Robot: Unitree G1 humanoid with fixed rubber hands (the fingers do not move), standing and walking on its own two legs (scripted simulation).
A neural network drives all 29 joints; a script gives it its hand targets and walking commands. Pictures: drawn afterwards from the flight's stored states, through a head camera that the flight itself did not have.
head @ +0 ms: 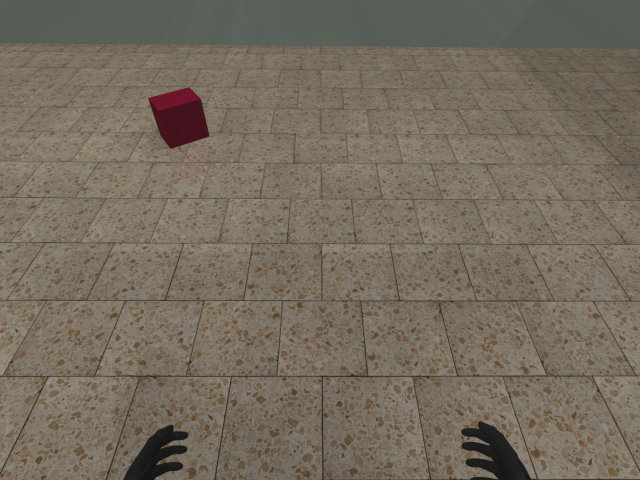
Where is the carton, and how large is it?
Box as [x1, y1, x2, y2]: [148, 87, 208, 148]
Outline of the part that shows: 188,87 148,98 160,134 170,148 208,136 200,99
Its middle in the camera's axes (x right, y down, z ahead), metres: -0.80 -0.72 +2.17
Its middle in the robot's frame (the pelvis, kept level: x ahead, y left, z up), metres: +2.07 +0.78 -0.64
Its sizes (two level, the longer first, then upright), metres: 0.234 0.171 0.229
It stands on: the floor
